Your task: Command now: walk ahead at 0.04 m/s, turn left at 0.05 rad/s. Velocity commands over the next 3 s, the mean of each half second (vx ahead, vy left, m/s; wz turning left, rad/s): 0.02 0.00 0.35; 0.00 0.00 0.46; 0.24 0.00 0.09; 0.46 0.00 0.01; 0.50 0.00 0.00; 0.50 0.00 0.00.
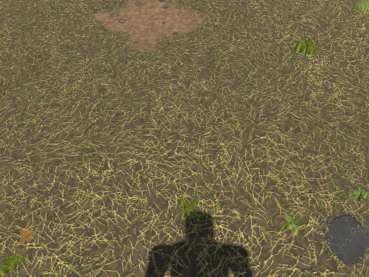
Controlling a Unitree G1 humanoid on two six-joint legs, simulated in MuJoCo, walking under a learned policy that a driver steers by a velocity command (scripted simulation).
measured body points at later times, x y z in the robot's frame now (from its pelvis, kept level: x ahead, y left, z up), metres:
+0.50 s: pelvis -0.03 +0.03 -0.01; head -0.02 +0.06 +0.44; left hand -0.02 +0.31 -0.16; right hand +0.08 -0.21 -0.13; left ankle -0.04 +0.11 -0.73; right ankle +0.00 -0.10 -0.69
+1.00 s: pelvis -0.03 +0.01 +0.00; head +0.00 +0.01 +0.45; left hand -0.04 +0.30 -0.11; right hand +0.16 -0.20 -0.14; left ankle -0.04 +0.11 -0.73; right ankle +0.01 -0.08 -0.74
